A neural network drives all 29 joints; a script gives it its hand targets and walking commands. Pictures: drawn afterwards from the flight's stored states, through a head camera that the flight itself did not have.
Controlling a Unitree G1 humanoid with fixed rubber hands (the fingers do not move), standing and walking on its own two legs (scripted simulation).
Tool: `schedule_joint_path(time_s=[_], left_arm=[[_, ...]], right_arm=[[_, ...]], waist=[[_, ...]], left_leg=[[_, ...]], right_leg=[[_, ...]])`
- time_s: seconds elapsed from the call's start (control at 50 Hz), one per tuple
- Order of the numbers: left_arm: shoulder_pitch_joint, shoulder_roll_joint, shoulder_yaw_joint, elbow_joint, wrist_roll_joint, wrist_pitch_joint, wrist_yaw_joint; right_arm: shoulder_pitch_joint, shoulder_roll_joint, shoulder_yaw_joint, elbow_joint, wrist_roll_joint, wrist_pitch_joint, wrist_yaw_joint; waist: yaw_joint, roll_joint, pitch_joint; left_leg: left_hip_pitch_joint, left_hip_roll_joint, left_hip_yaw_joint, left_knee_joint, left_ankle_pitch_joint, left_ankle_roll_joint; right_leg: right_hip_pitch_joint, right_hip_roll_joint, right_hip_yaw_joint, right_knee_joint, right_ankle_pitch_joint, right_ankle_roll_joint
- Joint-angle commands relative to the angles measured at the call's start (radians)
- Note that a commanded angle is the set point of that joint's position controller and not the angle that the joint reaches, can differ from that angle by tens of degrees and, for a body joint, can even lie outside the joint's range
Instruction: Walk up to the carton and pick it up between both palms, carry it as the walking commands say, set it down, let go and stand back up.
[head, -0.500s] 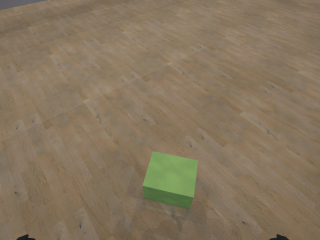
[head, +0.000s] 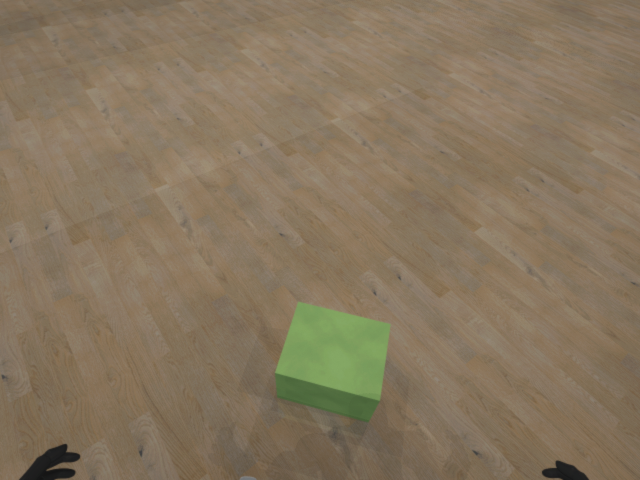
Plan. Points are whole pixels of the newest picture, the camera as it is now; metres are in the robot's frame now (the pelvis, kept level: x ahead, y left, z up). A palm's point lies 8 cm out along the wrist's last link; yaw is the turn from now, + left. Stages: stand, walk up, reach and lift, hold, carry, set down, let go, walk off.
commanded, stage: walk up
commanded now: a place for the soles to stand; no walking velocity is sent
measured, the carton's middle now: (333, 361) +0.54 -0.08 -0.64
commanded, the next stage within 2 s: none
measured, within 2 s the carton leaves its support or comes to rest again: neither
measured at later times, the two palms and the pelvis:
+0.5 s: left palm out of the picture +0.12 +0.33 -0.06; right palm out of the picture +0.09 -0.32 -0.06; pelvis -0.01 +0.00 +0.00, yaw +1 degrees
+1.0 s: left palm out of the picture +0.13 +0.33 -0.05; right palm out of the picture +0.10 -0.33 -0.07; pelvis +0.00 -0.01 +0.00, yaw +2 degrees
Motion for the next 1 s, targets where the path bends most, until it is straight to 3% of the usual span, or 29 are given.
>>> schedule_joint_path(time_s=[0.0, 0.04, 0.08, 0.12, 0.14, 0.16, 0.2, 0.26, 0.32, 0.36, 0.38, 0.4, 0.42, 0.48, 0.52, 0.56, 0.58, 0.62, 0.64, 0.7, 0.74, 0.78, 0.8, 0.84, 0.86, 0.9, 0.94, 0.96, 0.98], left_arm=[[-0.035, 0.188, 0.061, -0.047, 0.022, -0.01, 0.003], [-0.039, 0.173, 0.057, -0.054, 0.023, -0.006, 0.002], [-0.051, 0.153, 0.062, -0.069, 0.021, -0.004, 0.003], [-0.07, 0.143, 0.059, -0.046, 0.02, 0.008, 0.0], [-0.036, 0.133, 0.051, -0.046, 0.021, 0.007, -0.001], [-0.043, 0.126, 0.052, -0.031, 0.025, 0.005, -0.001], [0.003, 0.157, 0.063, -0.015, 0.024, -0.009, -0.002], [-0.015, 0.223, 0.069, -0.014, 0.03, -0.016, -0.007], [-0.124, 0.2, 0.06, -0.045, 0.036, -0.006, -0.01], [-0.071, 0.156, 0.064, -0.061, 0.026, 0.002, -0.003], [-0.041, 0.132, 0.055, -0.055, 0.023, 0.007, -0.001], [-0.042, 0.127, 0.06, -0.048, 0.015, 0.005, 0.0], [-0.036, 0.133, 0.056, -0.05, 0.021, 0.004, 0.0], [0.037, 0.148, 0.066, -0.001, 0.028, -0.014, -0.001], [0.049, 0.209, 0.073, -0.015, 0.037, -0.02, -0.001], [-0.024, 0.217, 0.072, -0.039, 0.03, -0.017, 0.001], [-0.059, 0.193, 0.069, -0.043, 0.029, -0.014, 0.001], [-0.076, 0.17, 0.07, -0.072, 0.023, -0.01, 0.007], [-0.068, 0.164, 0.073, -0.063, 0.02, -0.006, 0.004], [-0.041, 0.154, 0.064, -0.043, 0.024, 0.0, 0.002], [-0.012, 0.155, 0.066, -0.026, 0.034, -0.009, 0.0], [0.022, 0.187, 0.074, -0.01, 0.035, -0.024, 0.0], [-0.048, 0.211, 0.067, -0.025, 0.033, -0.022, -0.002], [-0.083, 0.202, 0.068, -0.033, 0.029, -0.013, -0.006], [-0.101, 0.185, 0.059, -0.061, 0.031, -0.009, -0.004], [-0.069, 0.147, 0.054, -0.06, 0.025, -0.002, 0.001], [-0.061, 0.141, 0.06, -0.045, 0.014, 0.006, 0.005], [-0.041, 0.134, 0.059, -0.053, 0.018, 0.004, 0.005], [-0.025, 0.124, 0.056, -0.039, 0.026, -0.002, 0.004]], right_arm=[[0.025, -0.2, -0.055, 0.016, -0.021, -0.011, -0.017], [0.036, -0.205, -0.06, 0.005, -0.023, -0.016, -0.018], [0.067, -0.236, -0.074, 0.011, -0.024, -0.016, -0.022], [0.065, -0.269, -0.07, 0.023, -0.02, -0.018, -0.019], [0.051, -0.286, -0.073, 0.018, -0.024, -0.018, -0.019], [0.037, -0.292, -0.073, 0.018, -0.03, -0.01, -0.019], [-0.009, -0.278, -0.062, 0.008, -0.038, -0.001, -0.016], [-0.031, -0.204, -0.055, 0.012, -0.032, -0.003, -0.009], [0.067, -0.196, -0.066, 0.047, -0.033, -0.016, -0.002], [0.08, -0.257, -0.075, 0.033, -0.031, -0.027, -0.009], [0.055, -0.282, -0.072, 0.029, -0.032, -0.029, -0.011], [0.068, -0.308, -0.078, 0.016, -0.029, -0.025, -0.011], [0.066, -0.313, -0.077, 0.008, -0.036, -0.023, -0.015], [-0.038, -0.248, -0.054, -0.001, -0.033, -0.006, -0.017], [-0.046, -0.178, -0.049, -0.028, -0.02, -0.009, -0.018], [0.012, -0.194, -0.053, -0.005, -0.018, -0.01, -0.018], [0.043, -0.176, -0.048, 0.017, -0.016, -0.017, -0.013], [0.066, -0.203, -0.057, 0.022, -0.024, -0.025, -0.014], [0.062, -0.235, -0.07, 0.011, -0.017, -0.026, -0.018], [0.043, -0.281, -0.067, 0.003, -0.019, -0.018, -0.024], [-0.015, -0.258, -0.057, -0.004, -0.024, -0.012, -0.02], [-0.04, -0.2, -0.051, -0.009, -0.017, -0.011, -0.018], [-0.009, -0.198, -0.049, 0.005, -0.023, -0.005, -0.02], [0.022, -0.192, -0.05, 0.013, -0.019, -0.012, -0.017], [0.076, -0.202, -0.064, 0.032, -0.028, -0.019, -0.015], [0.043, -0.252, -0.073, 0.017, -0.025, -0.027, -0.017], [0.078, -0.299, -0.073, 0.016, -0.021, -0.025, -0.017], [0.053, -0.305, -0.076, 0.002, -0.021, -0.018, -0.02], [0.014, -0.287, -0.076, -0.008, -0.033, -0.015, -0.02]], waist=[[0.018, -0.033, -0.067], [0.013, -0.064, -0.09], [0.004, -0.009, -0.081], [-0.001, 0.048, -0.058], [0.008, 0.151, -0.065], [0.014, 0.122, -0.038], [0.038, 0.055, -0.012], [0.044, -0.137, 0.031], [-0.028, -0.089, -0.02], [0.0, 0.104, -0.052], [0.012, 0.227, -0.09], [0.003, 0.184, -0.101], [0.008, 0.175, -0.067], [0.065, 0.138, -0.042], [0.062, -0.061, -0.059], [0.017, -0.039, -0.062], [-0.014, -0.014, -0.083], [-0.005, 0.002, -0.107], [-0.003, 0.067, -0.112], [0.013, 0.09, -0.099], [0.035, 0.076, -0.045], [0.065, -0.076, -0.033], [0.03, -0.149, -0.014], [0.0, -0.094, -0.04], [-0.033, -0.061, -0.085], [0.007, 0.088, -0.095], [0.0, 0.129, -0.141], [0.014, 0.154, -0.089], [0.026, 0.19, -0.074]], left_leg=[[-0.015, -0.019, 0.069, 0.024, 0.214, 0.09], [0.033, -0.01, 0.043, -0.025, 0.256, 0.104], [0.052, 0.049, -0.076, -0.041, 0.298, 0.134], [0.021, 0.127, -0.354, -0.191, 0.134, 0.214], [0.024, 0.166, -0.414, -0.236, 0.057, 0.233], [-0.045, 0.169, -0.465, -0.288, -0.041, 0.223], [-0.142, 0.105, -0.339, -0.238, -0.126, 0.172], [-0.149, -0.045, 0.08, 0.047, -0.047, 0.071], [0.067, -0.033, 0.098, -0.045, -0.037, 0.072], [0.078, 0.083, -0.202, -0.18, 0.131, 0.128], [0.11, 0.159, -0.396, -0.252, 0.078, 0.197], [0.092, 0.191, -0.524, -0.28, 0.09, 0.251], [0.068, 0.202, -0.533, -0.293, 0.073, 0.26], [-0.076, 0.103, -0.294, -0.199, 0.172, 0.164], [-0.145, -0.023, 0.0, 0.047, 0.184, 0.077], [-0.065, -0.008, 0.113, 0.059, 0.05, 0.061], [0.004, -0.012, 0.102, -0.055, 0.05, 0.066], [0.056, 0.022, -0.035, -0.045, 0.344, 0.111], [0.093, 0.069, -0.136, -0.043, 0.4, 0.15], [0.028, 0.155, -0.39, -0.181, 0.225, 0.233], [-0.089, 0.106, -0.308, -0.175, 0.109, 0.181], [-0.152, -0.019, -0.011, 0.039, 0.147, 0.082], [-0.12, -0.025, 0.095, 0.061, 0.035, 0.069], [0.015, -0.009, 0.107, -0.024, -0.024, 0.062], [0.072, -0.029, 0.09, -0.085, 0.056, 0.079], [0.11, 0.078, -0.196, -0.12, 0.307, 0.149], [0.115, 0.193, -0.482, -0.225, 0.28, 0.277], [0.069, 0.193, -0.51, -0.255, 0.167, 0.28], [0.023, 0.173, -0.437, -0.26, 0.155, 0.238]], right_leg=[[0.087, -0.185, 0.145, -0.186, 0.304, -0.176], [0.064, -0.141, 0.069, -0.109, 0.361, -0.136], [-0.015, -0.073, 0.038, -0.038, 0.171, -0.108], [-0.06, 0.019, 0.048, 0.002, -0.041, -0.064], [-0.059, 0.035, 0.055, -0.013, -0.103, -0.054], [-0.031, 0.042, 0.065, -0.034, -0.159, -0.061], [0.017, -0.008, 0.131, -0.18, -0.172, -0.085], [0.026, -0.253, 0.32, -0.432, -0.172, -0.194], [-0.051, -0.176, 0.143, -0.251, 0.089, -0.156], [-0.088, -0.039, 0.052, -0.012, 0.054, -0.069], [-0.13, 0.007, 0.029, 0.073, -0.054, -0.045], [-0.105, 0.051, 0.069, 0.07, -0.111, -0.041], [-0.113, 0.053, 0.064, 0.032, -0.15, -0.042], [0.058, 0.002, 0.103, -0.17, -0.029, -0.076], [0.135, -0.173, 0.268, -0.314, 0.11, -0.172], [0.116, -0.257, 0.244, -0.256, 0.358, -0.229], [0.093, -0.203, 0.17, -0.181, 0.434, -0.192], [0.063, -0.089, 0.056, -0.076, 0.346, -0.107], [-0.004, -0.057, 0.076, -0.04, 0.283, -0.083], [-0.009, 0.025, 0.066, -0.026, -0.014, -0.057], [0.049, -0.012, 0.133, -0.16, -0.07, -0.084], [0.089, -0.177, 0.27, -0.338, -0.021, -0.169], [0.084, -0.24, 0.259, -0.349, 0.099, -0.205], [0.03, -0.221, 0.195, -0.246, 0.346, -0.187], [0.035, -0.181, 0.145, -0.156, 0.354, -0.155], [-0.061, -0.026, 0.044, 0.008, 0.175, -0.066], [-0.06, 0.062, 0.065, 0.067, -0.088, -0.041], [-0.06, 0.062, 0.071, 0.033, -0.124, -0.04], [-0.017, 0.046, 0.061, -0.047, -0.087, -0.044]])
